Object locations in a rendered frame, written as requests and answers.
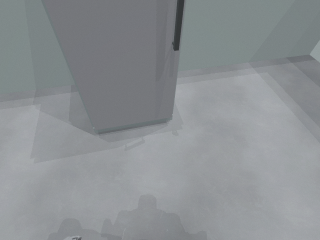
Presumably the handle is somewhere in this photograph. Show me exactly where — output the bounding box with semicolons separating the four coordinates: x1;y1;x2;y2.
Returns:
172;0;185;51

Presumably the fridge door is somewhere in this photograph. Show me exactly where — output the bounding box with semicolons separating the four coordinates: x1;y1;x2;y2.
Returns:
44;0;186;130

